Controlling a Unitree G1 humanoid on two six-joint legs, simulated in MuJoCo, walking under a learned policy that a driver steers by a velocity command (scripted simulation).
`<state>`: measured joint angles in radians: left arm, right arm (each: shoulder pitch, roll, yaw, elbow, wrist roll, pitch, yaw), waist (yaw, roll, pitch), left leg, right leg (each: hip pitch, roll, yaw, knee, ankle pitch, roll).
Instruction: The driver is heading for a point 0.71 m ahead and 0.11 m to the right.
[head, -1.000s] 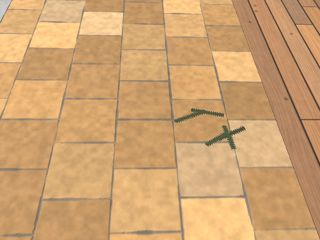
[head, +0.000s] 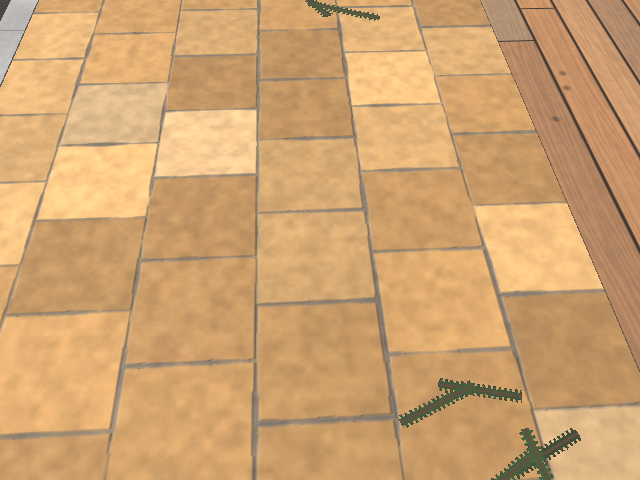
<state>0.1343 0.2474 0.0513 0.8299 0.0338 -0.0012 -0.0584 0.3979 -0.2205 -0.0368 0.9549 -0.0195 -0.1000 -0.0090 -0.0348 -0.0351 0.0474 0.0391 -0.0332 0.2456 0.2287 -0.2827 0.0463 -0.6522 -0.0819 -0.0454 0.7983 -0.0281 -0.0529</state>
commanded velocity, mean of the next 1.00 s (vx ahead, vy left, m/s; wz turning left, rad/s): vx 0.48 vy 0.00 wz -0.39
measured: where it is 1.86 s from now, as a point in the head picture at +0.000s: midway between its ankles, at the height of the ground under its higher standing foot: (381, 396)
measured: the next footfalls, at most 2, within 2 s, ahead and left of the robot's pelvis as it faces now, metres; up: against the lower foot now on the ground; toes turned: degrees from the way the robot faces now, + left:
right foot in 0.14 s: +0.24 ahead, -0.09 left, +0.00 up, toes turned -11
left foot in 0.70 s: +0.59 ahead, -0.03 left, +0.00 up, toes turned -21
